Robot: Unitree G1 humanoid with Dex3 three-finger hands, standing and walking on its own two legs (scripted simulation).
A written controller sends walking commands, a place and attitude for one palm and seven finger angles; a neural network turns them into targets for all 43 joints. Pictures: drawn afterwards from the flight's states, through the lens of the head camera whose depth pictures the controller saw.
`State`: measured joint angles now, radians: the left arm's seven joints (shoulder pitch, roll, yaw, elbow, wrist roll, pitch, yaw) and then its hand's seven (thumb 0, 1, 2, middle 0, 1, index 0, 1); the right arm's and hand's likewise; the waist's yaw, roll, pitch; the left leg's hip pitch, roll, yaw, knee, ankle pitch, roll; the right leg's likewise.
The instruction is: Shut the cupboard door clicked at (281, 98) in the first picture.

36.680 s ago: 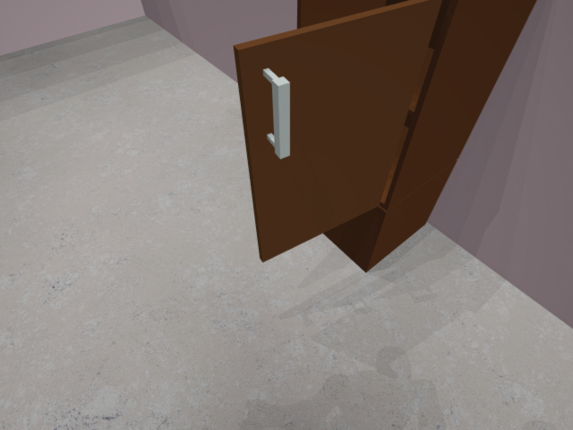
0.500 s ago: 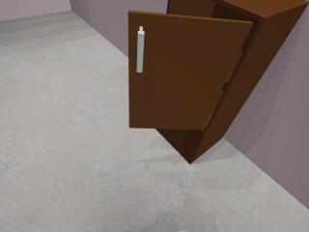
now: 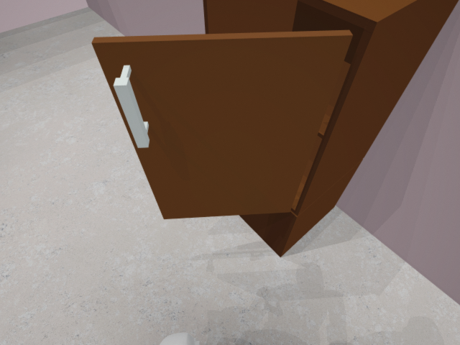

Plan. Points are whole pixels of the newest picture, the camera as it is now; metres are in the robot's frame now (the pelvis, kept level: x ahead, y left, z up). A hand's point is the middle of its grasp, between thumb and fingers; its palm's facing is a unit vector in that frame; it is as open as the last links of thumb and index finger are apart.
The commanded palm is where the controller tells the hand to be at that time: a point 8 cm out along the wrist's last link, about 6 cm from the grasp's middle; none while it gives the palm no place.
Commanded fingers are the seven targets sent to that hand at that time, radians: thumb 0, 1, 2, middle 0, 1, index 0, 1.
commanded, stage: come to a stop and stand still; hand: left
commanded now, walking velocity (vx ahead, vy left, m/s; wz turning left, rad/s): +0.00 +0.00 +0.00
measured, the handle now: (135, 108) +0.49 +0.19 +0.13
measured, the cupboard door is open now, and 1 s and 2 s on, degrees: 53 53 53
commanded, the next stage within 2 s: look again from close up in 1.34 s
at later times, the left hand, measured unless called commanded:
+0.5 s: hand out of the picture +0.09 +0.19 -0.17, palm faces +0.05 -0.94 -0.32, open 7.3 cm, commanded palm none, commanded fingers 0.00 0.90 0.90 -0.20 -0.30 -0.20 -0.30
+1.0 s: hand out of the picture +0.07 +0.16 -0.17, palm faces +0.03 -0.98 -0.18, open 7.2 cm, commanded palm none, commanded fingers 0.00 0.90 0.90 -0.20 -0.30 -0.20 -0.30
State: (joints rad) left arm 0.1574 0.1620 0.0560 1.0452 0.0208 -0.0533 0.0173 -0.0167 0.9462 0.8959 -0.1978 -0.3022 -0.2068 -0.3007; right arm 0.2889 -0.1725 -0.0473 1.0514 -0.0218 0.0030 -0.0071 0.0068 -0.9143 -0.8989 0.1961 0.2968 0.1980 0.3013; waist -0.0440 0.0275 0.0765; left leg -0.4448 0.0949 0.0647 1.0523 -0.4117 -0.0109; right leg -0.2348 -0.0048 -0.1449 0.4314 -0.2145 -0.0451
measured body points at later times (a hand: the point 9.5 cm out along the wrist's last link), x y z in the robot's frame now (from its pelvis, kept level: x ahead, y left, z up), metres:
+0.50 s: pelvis +0.06 -0.03 -0.01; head +0.11 -0.05 +0.44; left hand +0.09 +0.24 -0.14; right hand +0.15 -0.26 -0.17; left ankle +0.08 +0.09 -0.73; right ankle +0.03 -0.13 -0.74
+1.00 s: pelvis +0.02 -0.01 +0.00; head +0.03 +0.00 +0.45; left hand +0.06 +0.22 -0.16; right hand +0.04 -0.24 -0.15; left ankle +0.01 +0.10 -0.74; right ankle +0.03 -0.13 -0.74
